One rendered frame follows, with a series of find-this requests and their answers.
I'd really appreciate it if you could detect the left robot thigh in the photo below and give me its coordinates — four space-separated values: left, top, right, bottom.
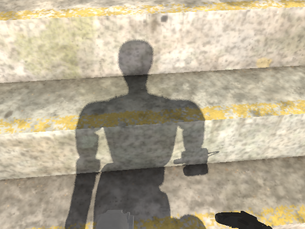
95 210 134 229

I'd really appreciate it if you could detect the right robot hand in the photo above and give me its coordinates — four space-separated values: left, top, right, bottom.
214 211 273 229

